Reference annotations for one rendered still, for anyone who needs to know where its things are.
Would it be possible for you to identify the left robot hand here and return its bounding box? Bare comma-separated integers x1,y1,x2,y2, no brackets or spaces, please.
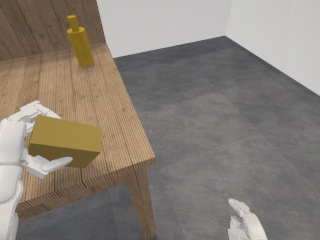
0,100,73,179

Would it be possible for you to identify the table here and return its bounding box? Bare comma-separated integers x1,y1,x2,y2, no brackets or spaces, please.
0,0,157,240

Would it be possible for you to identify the right robot hand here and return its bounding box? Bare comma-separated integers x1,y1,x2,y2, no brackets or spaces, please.
228,198,268,240

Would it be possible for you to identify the left robot forearm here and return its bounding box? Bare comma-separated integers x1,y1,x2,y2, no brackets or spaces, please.
0,164,24,240

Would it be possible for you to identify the sponge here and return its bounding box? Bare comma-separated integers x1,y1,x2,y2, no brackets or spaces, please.
27,114,102,169

